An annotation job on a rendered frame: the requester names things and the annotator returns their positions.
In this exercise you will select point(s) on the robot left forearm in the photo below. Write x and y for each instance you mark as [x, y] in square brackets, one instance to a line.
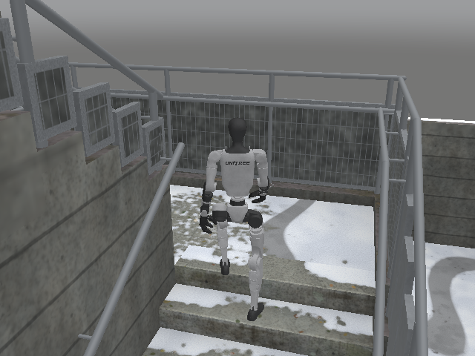
[206, 201]

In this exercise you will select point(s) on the left robot thigh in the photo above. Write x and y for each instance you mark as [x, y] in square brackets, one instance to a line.
[219, 213]

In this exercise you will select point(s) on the robot left upper arm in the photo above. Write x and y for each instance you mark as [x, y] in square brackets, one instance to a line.
[211, 170]

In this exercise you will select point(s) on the robot left hand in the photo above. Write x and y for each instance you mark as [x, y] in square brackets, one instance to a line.
[204, 222]

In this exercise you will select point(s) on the robot right hand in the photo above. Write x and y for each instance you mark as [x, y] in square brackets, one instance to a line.
[256, 193]

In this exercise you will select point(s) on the robot right forearm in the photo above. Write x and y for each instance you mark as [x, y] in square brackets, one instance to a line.
[264, 190]

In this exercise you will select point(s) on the robot left shin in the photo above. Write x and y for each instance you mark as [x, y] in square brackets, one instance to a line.
[222, 237]

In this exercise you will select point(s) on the robot right upper arm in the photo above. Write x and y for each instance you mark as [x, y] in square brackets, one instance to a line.
[262, 164]

